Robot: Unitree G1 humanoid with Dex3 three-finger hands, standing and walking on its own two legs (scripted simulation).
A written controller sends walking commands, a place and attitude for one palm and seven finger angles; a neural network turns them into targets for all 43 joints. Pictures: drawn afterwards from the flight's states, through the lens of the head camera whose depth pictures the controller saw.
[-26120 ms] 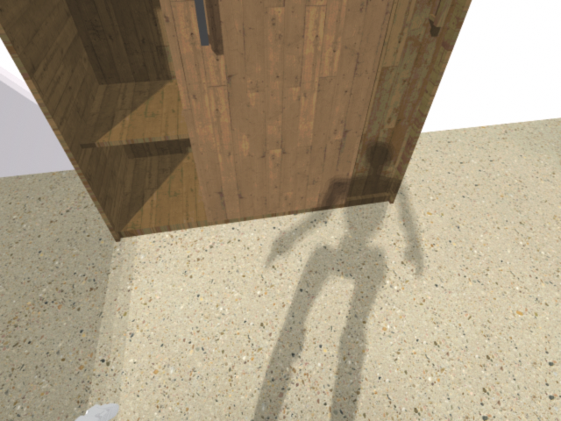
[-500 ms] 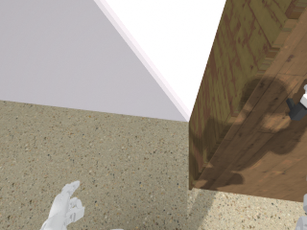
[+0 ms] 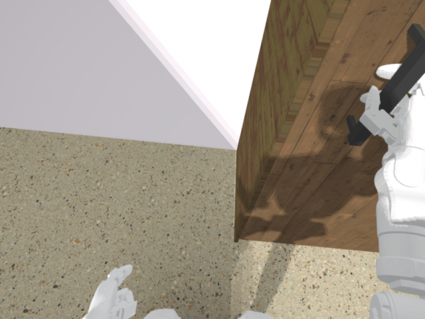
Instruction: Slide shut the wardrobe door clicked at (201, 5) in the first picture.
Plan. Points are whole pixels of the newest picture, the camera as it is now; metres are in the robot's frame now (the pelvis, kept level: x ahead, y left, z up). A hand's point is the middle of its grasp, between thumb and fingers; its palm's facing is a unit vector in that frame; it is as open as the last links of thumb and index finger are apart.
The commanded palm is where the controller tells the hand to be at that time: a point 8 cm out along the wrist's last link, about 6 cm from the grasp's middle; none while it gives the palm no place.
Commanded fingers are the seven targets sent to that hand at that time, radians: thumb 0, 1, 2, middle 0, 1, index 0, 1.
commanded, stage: stop walking and hold the door there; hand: right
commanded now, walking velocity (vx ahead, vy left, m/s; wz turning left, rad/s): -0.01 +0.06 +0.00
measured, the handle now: (381, 92) +0.45 -0.24 +0.20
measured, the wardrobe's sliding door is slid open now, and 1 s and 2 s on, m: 0.00 0.00 0.00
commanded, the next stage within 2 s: loosen the grip on the handle in 0.54 s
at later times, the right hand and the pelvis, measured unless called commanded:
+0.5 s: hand (371, 113) +0.41 -0.21 +0.19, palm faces +0.26 +0.95 -0.15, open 5.8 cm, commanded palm +0.38 -0.26 +0.18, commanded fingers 0.00 -0.90 -0.90 0.45 1.40 0.45 1.40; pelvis +0.00 -0.02 +0.01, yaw +3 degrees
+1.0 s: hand (373, 110) +0.41 -0.21 +0.20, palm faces +0.28 +0.94 -0.17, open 12.1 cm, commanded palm +0.37 -0.25 +0.19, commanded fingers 0.00 0.55 -0.20 0.33 1.25 0.33 1.25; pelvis -0.02 +0.00 +0.00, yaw +2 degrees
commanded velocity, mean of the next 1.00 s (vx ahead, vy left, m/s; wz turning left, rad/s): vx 0.00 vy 0.00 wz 0.00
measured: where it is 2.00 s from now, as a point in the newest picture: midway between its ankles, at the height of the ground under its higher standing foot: outside the picture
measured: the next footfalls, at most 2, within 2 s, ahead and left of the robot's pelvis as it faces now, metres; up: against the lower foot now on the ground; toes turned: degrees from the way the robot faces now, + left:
none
